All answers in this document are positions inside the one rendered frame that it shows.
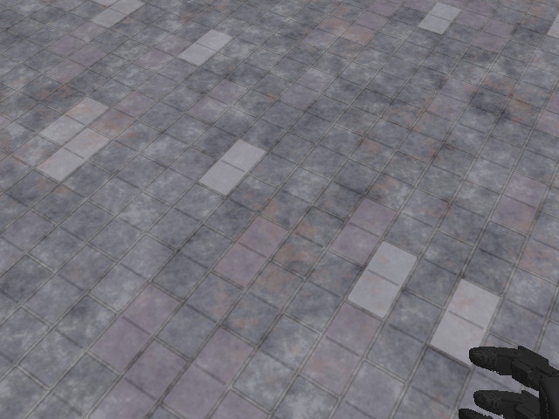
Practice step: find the robot right hand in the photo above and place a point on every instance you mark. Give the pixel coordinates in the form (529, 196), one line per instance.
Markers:
(528, 368)

